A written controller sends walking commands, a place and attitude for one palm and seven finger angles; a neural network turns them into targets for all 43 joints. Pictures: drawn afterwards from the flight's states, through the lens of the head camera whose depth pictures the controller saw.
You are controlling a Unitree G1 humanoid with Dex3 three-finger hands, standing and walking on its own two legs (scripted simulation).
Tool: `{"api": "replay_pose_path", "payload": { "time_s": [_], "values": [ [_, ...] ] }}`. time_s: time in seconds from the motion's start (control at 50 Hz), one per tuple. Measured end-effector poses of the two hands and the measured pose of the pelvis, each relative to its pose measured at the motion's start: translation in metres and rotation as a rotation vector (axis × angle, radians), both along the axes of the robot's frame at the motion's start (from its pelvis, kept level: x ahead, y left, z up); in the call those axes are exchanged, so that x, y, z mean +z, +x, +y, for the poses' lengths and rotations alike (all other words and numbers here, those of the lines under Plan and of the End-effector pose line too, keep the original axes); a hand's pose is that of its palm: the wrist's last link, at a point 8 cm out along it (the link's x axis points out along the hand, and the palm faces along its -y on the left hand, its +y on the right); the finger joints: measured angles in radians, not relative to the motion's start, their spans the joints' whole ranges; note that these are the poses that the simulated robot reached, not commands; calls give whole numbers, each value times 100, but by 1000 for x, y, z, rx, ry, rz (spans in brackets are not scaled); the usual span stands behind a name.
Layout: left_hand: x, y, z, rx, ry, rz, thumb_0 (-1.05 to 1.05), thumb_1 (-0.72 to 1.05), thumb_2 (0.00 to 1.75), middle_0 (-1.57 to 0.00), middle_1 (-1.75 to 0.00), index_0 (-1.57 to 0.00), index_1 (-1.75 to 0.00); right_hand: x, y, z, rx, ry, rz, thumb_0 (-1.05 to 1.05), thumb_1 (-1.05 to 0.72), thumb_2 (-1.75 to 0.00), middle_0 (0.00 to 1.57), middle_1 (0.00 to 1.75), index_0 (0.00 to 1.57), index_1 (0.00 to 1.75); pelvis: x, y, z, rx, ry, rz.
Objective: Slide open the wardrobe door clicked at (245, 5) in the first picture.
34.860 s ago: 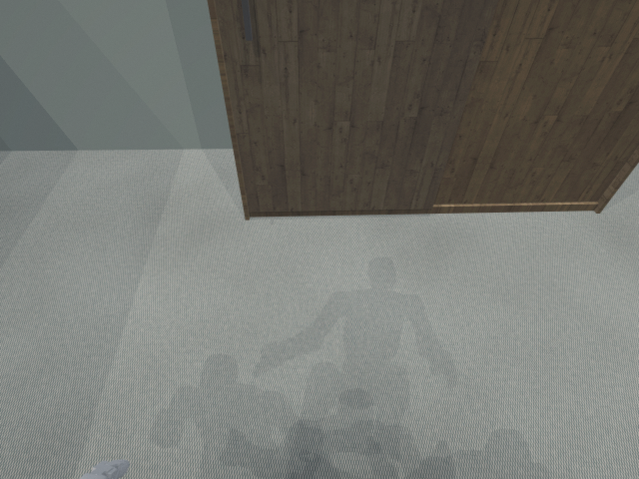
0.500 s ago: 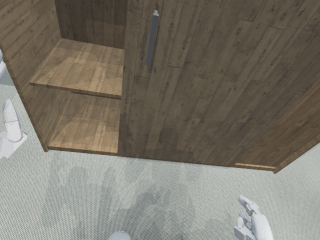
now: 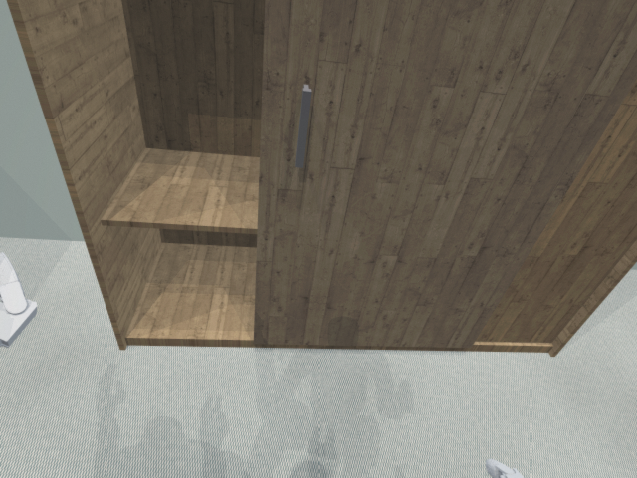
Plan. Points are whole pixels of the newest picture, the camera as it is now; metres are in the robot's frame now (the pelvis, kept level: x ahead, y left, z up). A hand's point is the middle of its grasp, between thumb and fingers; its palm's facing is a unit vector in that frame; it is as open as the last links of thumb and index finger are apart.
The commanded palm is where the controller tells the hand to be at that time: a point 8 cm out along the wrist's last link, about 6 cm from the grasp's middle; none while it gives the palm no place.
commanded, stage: stop stepping back and stand still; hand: left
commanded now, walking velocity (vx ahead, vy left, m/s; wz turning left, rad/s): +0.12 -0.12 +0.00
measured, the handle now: (302, 126) +0.80 +0.11 +0.14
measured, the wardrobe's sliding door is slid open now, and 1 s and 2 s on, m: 0.44 0.44 0.44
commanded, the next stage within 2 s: let the arm hang, fingers relaxed in 0.28 s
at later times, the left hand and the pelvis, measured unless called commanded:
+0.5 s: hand (67, 402) +0.19 +0.31 +0.02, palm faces +0.32 -0.83 -0.46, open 7.4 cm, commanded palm none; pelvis +0.01 +0.03 +0.01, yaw +7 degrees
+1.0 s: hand out of the picture +0.01 +0.26 -0.15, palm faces +0.07 -0.96 -0.25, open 7.3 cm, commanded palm none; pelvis +0.02 +0.06 +0.02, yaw +5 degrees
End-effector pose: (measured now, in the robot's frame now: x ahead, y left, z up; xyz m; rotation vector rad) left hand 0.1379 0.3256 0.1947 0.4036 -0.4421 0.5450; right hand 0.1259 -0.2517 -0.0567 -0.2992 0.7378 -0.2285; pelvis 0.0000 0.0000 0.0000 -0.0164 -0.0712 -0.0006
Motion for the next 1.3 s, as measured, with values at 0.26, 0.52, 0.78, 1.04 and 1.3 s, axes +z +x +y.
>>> {"api": "replay_pose_path", "payload": {
  "time_s": [0.26, 0.52, 0.78, 1.04, 1.3],
  "values": [
    [33, -2, -24, -106, 273, 114, 2, 89, 90, -21, -31, -21, -30, -20, 5, 53, 94, 163, -42, 1, -90, -90, 21, 30, 20, 30, -4, -13, 8, 33, 28, 27],
    [-174, 10, 7, 48, -270, 938, 0, 90, 90, -20, -30, -19, -30, -54, 20, 47, 159, 158, 223, 1, -90, -90, 21, 30, 20, 30, 7, 7, 28, 126, 30, 65],
    [-319, -109, -51, 27, -673, 1599, -5, 101, 89, -21, -30, -21, -30, -56, -25, 61, 96, 93, 493, 0, -91, -90, 20, 30, 20, 30, 14, 16, 38, 112, -2, 72],
    [-308, -133, -22, 90, -635, 1730, 0, 92, 90, -20, -30, -20, -30, -69, -63, 87, 23, 162, 590, 0, -92, -90, 20, 30, 20, 30, 23, 21, 63, 83, 8, 56],
    [-317, -123, -28, 28, -664, 1740, 1, 92, 90, -20, -30, -20, -30, -67, -98, 110, -25, 184, 663, 0, -91, -90, 20, 30, 20, 30, 24, 22, 77, 72, 11, 52]
  ]
}}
